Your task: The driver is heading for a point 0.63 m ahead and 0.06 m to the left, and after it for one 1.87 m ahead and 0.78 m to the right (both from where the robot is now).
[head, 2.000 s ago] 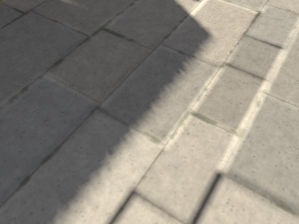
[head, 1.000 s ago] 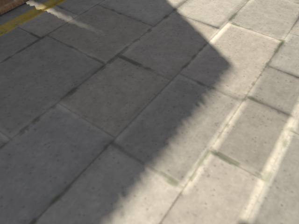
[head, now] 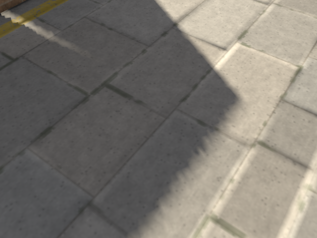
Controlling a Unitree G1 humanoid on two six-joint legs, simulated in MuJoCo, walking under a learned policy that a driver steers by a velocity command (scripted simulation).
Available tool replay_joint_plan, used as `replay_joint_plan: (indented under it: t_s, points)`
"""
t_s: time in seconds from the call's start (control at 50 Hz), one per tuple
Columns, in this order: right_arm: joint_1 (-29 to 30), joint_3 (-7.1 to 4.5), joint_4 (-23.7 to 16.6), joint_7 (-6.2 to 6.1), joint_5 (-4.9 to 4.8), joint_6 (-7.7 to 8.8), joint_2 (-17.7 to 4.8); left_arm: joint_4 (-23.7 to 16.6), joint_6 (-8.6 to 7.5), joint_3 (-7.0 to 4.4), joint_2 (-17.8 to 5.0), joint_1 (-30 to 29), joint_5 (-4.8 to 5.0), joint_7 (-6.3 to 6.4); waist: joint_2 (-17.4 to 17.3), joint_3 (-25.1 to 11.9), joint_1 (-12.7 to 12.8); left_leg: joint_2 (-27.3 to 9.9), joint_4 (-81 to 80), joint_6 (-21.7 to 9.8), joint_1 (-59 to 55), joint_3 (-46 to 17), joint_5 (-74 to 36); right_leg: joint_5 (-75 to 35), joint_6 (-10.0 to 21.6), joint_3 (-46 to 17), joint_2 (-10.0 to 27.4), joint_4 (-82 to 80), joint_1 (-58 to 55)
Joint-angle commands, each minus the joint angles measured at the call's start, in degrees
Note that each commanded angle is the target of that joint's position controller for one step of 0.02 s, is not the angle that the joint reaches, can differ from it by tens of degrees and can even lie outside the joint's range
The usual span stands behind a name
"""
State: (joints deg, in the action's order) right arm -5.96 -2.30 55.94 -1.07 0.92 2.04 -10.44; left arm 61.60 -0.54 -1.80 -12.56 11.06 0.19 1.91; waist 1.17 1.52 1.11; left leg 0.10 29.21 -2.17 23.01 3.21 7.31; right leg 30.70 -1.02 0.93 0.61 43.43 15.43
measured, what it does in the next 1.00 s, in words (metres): walks ahead: right foot, then left foot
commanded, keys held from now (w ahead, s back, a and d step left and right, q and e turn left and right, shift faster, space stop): shift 0.28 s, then w+shift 0.68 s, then w+e+shift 0.04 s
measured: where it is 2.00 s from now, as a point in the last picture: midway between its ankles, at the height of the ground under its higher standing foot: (182, 94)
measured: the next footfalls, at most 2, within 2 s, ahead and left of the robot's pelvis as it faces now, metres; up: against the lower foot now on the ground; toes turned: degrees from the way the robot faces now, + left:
right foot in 0.06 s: +0.02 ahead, -0.13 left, +0.00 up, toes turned -1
left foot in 0.64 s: +0.31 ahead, +0.17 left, +0.00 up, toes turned +7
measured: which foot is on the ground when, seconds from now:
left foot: down 0.00-0.32, up 0.34-0.62, down 0.64-1.00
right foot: up 0.00-0.04, down 0.06-0.64, up 0.66-1.00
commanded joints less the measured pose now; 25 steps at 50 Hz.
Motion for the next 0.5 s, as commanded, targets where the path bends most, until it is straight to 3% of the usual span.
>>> replay_joint_plan:
  t_s: [0.02, 0.04, 0.06, 0.08, 0.1, 0.12, 0.18, 0.24, 0.28, 0.3, 0.32, 0.34, 0.36, 0.38, 0.4, 0.44, 0.5]
  points:
    - [6.23, -1.51, -3.47, -0.81, -0.53, -0.3, -8.31, 1.71, 1.38, -0.43, -1.66, 8.86, -0.54, 0.57, -7.57, -6.42, 4.2, -11.59, -12.38, -7.05, -1.6, -14.14, 3.84, -11.79, 0.25, -0.19, 1.55, -10.26, -5.18]
    - [4.9, -1.6, -2.75, -0.82, -1.21, -0.74, -7.92, 2.37, 1.52, -0.43, -1.68, 9.29, -1.16, 0.31, -7.11, -5.65, 4.02, -9.14, -12.12, -4.88, 0.22, -11.25, 10.02, -16.95, 0.94, 1.11, 0.28, -14.14, -7.79]
    - [2.51, -1.58, -1.74, -0.83, -1.55, -0.93, -7.26, 2.12, 1.74, -0.62, -3.41, 8.81, -1.8, 0.1, -4.81, -4.21, 2.8, -7.24, -11.54, -2.4, 0.98, -8.98, 17.11, -17.69, 2.06, 0.08, 1.58, -16.7, -7.58]
    - [0.7, -1.69, -1.35, -0.9, -1.19, -1.2, -7.13, 1.3, 1.87, -0.83, -5.74, 7.64, -1.48, 0.25, -1.69, -1.47, 0.59, -4.81, -10.75, -0.41, -0.15, -6.66, 20.43, -8.97, 3.8, -1.89, 3.73, -19.65, -2.42]
    - [0.75, -1.48, -1.44, -1.19, -1.05, -1.28, -5.78, 1.35, 1.43, -0.72, -5.76, 5.88, -0.89, 0.27, 2.79, 1.16, -0.62, -2.34, -8.74, 1.0, -6.62, -3.69, 15.24, 0.94, 4.95, -3.27, 3.95, -22.45, 6.55]
    - [0.41, -1.46, -0.84, -1.4, -0.82, -1.06, -5.55, 0.89, 0.64, -0.37, -4.49, 3.84, -0.72, 0.33, 3.56, 2.27, -1.34, -2.16, -5.99, 1.1, -11.16, -3.56, 9.5, 1.53, 4.42, -3.76, 3.93, -24.72, 9.92]
    - [-1.58, -1.79, 0.81, -1.43, -0.66, -0.52, -6.4, 0.6, -1.34, -0.61, -4.96, 2.96, -0.66, 0.17, 1.57, 0.68, -1.64, -2.66, -2.96, -0.62, -13.59, -3.77, -3.18, -9.4, 2.86, -3.0, 3.59, -23.82, 6.31]
    - [-1.83, -1.73, 1.72, -0.94, -1.09, -0.41, -5.91, 1.47, -1.58, -0.4, -4.03, 6.11, -0.4, -0.07, 0.04, -1.76, -0.74, -3.03, -1.94, -1.16, -13.72, -3.84, -9.6, -18.57, 2.99, -2.03, 2.97, -21.36, 1.57]
    - [-1.78, -1.71, 2.19, -0.8, -1.19, -0.63, -5.89, 1.61, -1.27, -0.3, -3.82, 6.85, -0.37, -0.15, 0.07, -2.21, -0.56, -2.94, -1.39, -1.06, -13.87, -3.65, -10.66, -21.52, 3.17, -1.83, 2.88, -20.81, 0.41]
    - [-3.07, -1.73, 3.2, -0.77, -1.46, -0.84, -5.55, 2.41, -0.99, -0.73, -4.72, 9.28, 0.02, -0.1, 1.36, -4.43, 0.09, -0.57, 1.19, -1.1, -13.55, -0.87, 1.43, -10.98, 4.64, -2.42, 2.99, -22.38, -1.36]
    - [-2.38, -2.08, 3.15, -0.59, -2.01, -0.9, -6.06, 2.36, -0.79, -1.64, -7.37, 10.79, 0.72, -0.13, 4.16, -1.84, 0.95, 1.93, 5.16, -0.82, -7.68, 1.8, 16.99, 4.23, 7.9, -7.07, 5.64, -25.64, -2.13]
    - [2.61, -2.3, 0.98, -0.26, -2.49, -0.38, -6.96, 1.96, -1.19, -2.48, -10.01, 13.45, 1.31, -0.1, 6.39, 3.27, 3.28, 2.29, 9.76, -0.78, 4.0, 2.46, 21.82, 17.27, 11.9, -16.56, 12.16, -31.88, -5.27]
    - [8.04, -1.89, -1.93, 0.27, -3.3, 0.74, -6.12, 1.83, -2.23, -3.37, -12.45, 14.21, 1.73, 0.11, 9.56, 8.58, 4.65, -0.61, 15.49, -1.86, 13.85, 0.46, 18.4, 21.25, 15.81, -27.05, 20.25, -37.64, -8.08]
    - [10.92, -2.02, -3.38, 0.74, -3.74, 1.97, -6.57, 1.75, -3.63, -3.24, -11.26, 15.21, 0.98, 0.26, 8.03, 11.21, 5.22, -3.67, 21.09, -2.7, 23.08, -3.11, 18.61, 16.68, 17.5, -31.36, 23.75, -39.03, -12.96]
    - [10.53, -2.3, -3.38, 1.21, -3.92, 3.04, -6.82, 1.89, -4.84, -2.85, -9.13, 16.0, 0.56, 0.23, 5.85, 11.31, 4.46, -5.74, 24.85, -3.12, 31.09, -5.08, 17.07, 10.69, 17.08, -30.56, 23.93, -37.57, -19.93]
    - [9.04, -2.51, -2.88, 2.15, -3.67, 4.66, -6.67, 1.49, -5.6, -2.4, -6.69, 16.75, 0.77, -0.36, 2.97, 8.02, 3.62, -7.64, 26.63, -3.01, 36.18, -5.35, 12.98, 0.81, 14.48, -24.19, 21.19, -35.62, -27.36]
    - [9.99, -1.77, -3.38, 3.22, -3.18, 4.94, -4.58, -1.36, -4.92, -2.42, -6.98, 12.98, 0.73, -0.87, 4.52, 6.33, 2.34, -6.39, 16.5, -0.64, 21.33, -1.44, 6.81, -6.28, 11.6, -12.86, 15.65, -37.56, -16.63]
